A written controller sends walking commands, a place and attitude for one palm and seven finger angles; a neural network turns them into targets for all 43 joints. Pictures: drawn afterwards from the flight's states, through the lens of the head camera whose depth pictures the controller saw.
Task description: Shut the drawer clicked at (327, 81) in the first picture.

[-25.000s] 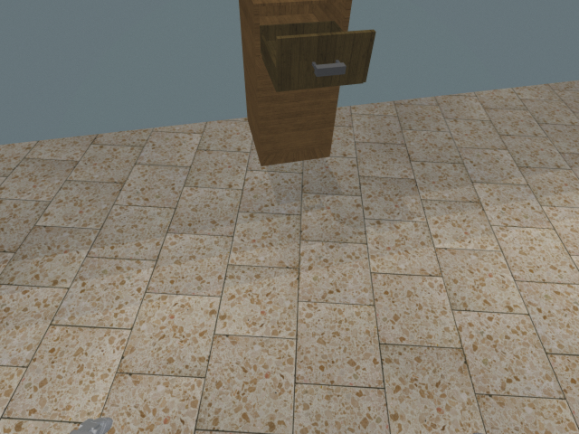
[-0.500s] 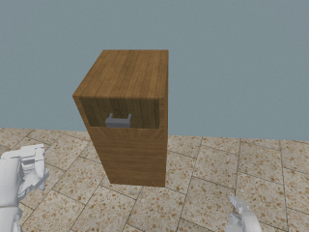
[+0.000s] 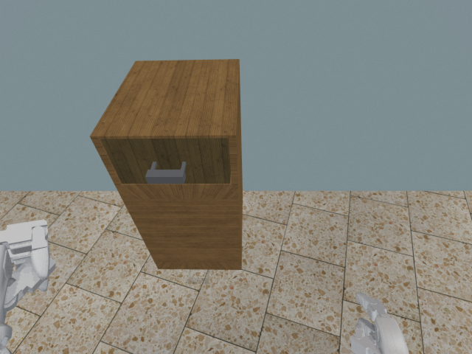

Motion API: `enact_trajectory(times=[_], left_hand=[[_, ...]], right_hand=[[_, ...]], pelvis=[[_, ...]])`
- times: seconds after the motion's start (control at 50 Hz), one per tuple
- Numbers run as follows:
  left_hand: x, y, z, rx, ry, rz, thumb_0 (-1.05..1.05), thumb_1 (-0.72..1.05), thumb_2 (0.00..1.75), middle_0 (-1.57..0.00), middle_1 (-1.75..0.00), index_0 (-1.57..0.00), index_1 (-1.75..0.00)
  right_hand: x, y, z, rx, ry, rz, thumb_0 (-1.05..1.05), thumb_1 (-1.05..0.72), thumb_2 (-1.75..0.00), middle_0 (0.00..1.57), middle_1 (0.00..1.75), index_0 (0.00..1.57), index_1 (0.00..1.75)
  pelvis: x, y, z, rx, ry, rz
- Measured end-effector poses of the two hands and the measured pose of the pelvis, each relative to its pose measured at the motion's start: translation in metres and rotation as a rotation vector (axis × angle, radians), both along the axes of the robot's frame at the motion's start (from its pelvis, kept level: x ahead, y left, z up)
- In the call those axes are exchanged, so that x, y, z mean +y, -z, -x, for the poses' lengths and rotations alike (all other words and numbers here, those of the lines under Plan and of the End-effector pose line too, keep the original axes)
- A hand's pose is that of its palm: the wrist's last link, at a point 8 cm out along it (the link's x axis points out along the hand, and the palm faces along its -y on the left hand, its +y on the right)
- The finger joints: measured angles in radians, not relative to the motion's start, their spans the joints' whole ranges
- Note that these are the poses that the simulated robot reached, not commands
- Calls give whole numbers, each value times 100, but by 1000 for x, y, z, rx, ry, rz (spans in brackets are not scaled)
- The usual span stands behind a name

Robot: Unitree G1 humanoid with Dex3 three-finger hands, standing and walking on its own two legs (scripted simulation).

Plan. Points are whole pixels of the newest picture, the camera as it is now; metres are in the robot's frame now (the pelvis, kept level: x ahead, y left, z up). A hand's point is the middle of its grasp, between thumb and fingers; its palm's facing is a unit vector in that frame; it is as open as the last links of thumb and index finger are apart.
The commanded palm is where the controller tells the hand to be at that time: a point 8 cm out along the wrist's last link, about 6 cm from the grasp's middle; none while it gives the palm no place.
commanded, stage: step back with the hand held close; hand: left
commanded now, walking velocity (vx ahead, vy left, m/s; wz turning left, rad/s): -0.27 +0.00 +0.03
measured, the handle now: (167, 170) +0.59 +0.24 -0.09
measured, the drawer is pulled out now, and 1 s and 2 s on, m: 0.00 0.00 0.00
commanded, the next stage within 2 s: stop stepping back and stand still in 1.18 s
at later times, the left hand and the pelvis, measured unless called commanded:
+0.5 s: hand out of the picture +0.12 +0.26 +0.16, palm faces +0.37 -0.80 -0.47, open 3.2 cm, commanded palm +0.06 +0.31 +0.17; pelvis -0.07 +0.03 -0.01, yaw +1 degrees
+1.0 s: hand out of the picture +0.08 +0.28 +0.16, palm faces +0.37 -0.79 -0.48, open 3.2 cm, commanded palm +0.00 +0.32 +0.17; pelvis -0.12 +0.03 -0.02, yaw +3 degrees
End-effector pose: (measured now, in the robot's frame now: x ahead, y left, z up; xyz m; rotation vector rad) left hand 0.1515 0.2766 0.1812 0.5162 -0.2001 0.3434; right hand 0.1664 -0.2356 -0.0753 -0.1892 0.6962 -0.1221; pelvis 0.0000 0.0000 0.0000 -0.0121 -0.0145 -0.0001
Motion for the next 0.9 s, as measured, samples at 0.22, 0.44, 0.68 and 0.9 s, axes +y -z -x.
enact_trajectory(times=[0.22,0.44,0.68,0.9], left_hand=[[14,5,19,56,43,-40,2,89,90,-141,-160,-140,-160],[24,7,59,-8,21,-42,2,89,90,-141,-160,-140,-160],[28,4,87,-91,13,-90,2,89,90,-141,-160,-140,-160],[26,4,104,-162,81,-41,2,88,90,-141,-160,-140,-160]], right_hand=[[3,2,36,77,66,40,1,-90,-90,20,30,20,30],[28,2,60,23,17,32,1,-90,-90,21,30,20,30],[29,10,89,14,-10,57,1,-90,-90,21,30,20,30],[19,9,119,81,25,100,1,-90,-90,21,30,20,30]], pelvis=[[14,2,24,28,3,0],[23,9,58,30,-6,14],[23,19,84,17,-32,17],[29,20,108,25,-45,28]])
